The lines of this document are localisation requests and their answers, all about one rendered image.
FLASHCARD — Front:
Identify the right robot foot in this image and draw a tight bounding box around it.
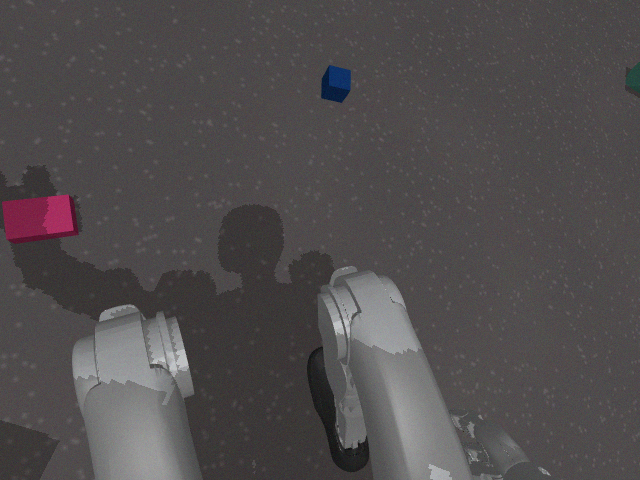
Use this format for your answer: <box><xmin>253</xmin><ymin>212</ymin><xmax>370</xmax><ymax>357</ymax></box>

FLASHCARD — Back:
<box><xmin>307</xmin><ymin>346</ymin><xmax>369</xmax><ymax>472</ymax></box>

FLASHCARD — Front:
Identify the right robot hand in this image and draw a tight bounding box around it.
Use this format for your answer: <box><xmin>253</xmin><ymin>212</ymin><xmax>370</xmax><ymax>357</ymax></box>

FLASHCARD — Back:
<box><xmin>448</xmin><ymin>407</ymin><xmax>530</xmax><ymax>480</ymax></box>

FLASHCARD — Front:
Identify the right robot arm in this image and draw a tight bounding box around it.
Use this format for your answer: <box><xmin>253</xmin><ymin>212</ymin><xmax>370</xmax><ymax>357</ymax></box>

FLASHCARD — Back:
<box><xmin>503</xmin><ymin>462</ymin><xmax>559</xmax><ymax>480</ymax></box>

